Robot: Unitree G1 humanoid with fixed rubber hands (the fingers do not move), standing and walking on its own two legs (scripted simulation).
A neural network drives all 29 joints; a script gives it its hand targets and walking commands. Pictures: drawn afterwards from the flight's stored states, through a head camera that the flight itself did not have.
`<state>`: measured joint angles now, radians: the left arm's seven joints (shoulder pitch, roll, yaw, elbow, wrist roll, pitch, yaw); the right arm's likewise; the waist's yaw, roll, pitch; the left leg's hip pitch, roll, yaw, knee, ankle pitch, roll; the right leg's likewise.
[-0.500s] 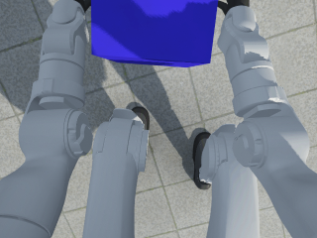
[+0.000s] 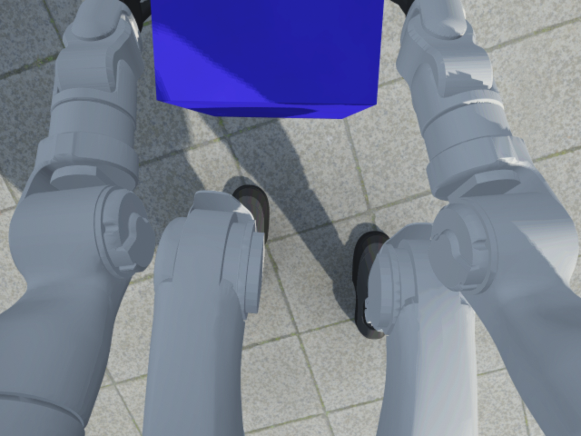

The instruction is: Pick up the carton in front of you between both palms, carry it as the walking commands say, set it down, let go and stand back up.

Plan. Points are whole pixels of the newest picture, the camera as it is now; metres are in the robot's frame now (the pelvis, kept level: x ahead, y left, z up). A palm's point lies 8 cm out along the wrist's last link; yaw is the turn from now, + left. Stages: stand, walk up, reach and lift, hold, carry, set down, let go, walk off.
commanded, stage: set down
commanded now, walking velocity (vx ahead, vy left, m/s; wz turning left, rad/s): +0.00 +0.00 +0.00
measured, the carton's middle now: (274, 27) +0.51 +0.14 -0.25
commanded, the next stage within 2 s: let go in 1.72 s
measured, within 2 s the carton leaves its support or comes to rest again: neither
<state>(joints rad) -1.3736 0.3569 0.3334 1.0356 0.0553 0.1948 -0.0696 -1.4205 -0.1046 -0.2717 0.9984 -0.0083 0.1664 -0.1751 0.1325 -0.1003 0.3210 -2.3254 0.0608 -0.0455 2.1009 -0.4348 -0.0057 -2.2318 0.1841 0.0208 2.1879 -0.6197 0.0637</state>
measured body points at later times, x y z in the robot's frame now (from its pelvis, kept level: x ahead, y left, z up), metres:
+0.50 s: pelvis +0.00 +0.00 +0.00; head +0.36 +0.06 +0.25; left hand +0.49 +0.30 -0.20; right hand +0.56 -0.03 -0.19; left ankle +0.14 +0.14 -0.34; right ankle +0.10 -0.11 -0.34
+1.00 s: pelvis +0.01 +0.01 +0.05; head +0.34 +0.09 +0.34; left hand +0.49 +0.35 -0.08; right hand +0.57 -0.02 -0.08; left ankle +0.14 +0.14 -0.34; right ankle +0.10 -0.11 -0.34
